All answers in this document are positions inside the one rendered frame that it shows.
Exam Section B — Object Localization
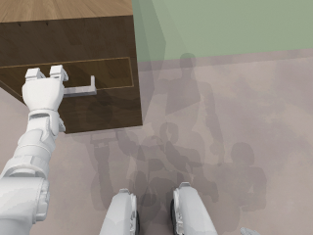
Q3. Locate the left robot upper arm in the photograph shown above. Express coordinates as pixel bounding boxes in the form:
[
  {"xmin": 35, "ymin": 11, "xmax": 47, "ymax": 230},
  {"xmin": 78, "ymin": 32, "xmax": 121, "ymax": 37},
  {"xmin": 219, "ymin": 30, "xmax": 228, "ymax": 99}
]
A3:
[{"xmin": 0, "ymin": 176, "xmax": 51, "ymax": 235}]

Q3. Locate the robot left hand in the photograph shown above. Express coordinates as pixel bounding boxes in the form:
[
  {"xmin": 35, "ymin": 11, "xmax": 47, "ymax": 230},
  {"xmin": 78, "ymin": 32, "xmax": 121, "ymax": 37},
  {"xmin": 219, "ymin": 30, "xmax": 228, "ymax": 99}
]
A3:
[{"xmin": 22, "ymin": 65, "xmax": 68, "ymax": 132}]

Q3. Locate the robot shin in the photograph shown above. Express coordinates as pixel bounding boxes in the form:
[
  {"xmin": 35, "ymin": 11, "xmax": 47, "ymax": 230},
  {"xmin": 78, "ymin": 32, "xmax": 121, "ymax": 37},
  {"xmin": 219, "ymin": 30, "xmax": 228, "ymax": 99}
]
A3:
[
  {"xmin": 112, "ymin": 189, "xmax": 136, "ymax": 235},
  {"xmin": 175, "ymin": 182, "xmax": 198, "ymax": 235}
]

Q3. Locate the handle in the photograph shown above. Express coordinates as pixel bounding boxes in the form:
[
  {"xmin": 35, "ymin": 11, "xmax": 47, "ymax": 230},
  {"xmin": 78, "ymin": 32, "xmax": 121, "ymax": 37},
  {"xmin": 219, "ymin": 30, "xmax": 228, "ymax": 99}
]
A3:
[{"xmin": 63, "ymin": 75, "xmax": 97, "ymax": 98}]

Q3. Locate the robot right shin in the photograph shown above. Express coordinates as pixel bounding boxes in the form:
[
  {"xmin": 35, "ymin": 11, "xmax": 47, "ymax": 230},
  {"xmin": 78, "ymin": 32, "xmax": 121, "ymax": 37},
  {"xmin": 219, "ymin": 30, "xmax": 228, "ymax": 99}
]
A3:
[{"xmin": 175, "ymin": 182, "xmax": 198, "ymax": 235}]

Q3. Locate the robot left shin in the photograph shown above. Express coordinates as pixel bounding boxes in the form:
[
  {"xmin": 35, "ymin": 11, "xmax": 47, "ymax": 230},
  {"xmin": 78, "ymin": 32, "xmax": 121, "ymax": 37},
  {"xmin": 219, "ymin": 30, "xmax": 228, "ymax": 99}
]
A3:
[{"xmin": 112, "ymin": 189, "xmax": 136, "ymax": 235}]

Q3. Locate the drawer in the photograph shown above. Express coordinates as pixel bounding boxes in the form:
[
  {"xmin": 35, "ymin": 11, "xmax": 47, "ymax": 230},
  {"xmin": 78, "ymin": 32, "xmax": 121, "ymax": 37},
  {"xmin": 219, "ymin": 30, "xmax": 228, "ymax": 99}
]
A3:
[{"xmin": 0, "ymin": 57, "xmax": 133, "ymax": 96}]

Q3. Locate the cabinet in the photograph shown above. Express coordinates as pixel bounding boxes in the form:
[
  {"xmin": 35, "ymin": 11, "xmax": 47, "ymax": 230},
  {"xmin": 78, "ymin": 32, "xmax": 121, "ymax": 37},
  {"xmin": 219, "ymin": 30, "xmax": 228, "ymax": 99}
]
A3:
[{"xmin": 0, "ymin": 0, "xmax": 143, "ymax": 134}]

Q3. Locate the left robot forearm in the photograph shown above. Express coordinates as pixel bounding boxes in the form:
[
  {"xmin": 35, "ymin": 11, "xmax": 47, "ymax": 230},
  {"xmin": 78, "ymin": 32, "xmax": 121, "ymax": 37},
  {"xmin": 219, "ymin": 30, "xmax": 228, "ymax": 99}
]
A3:
[{"xmin": 0, "ymin": 109, "xmax": 60, "ymax": 180}]

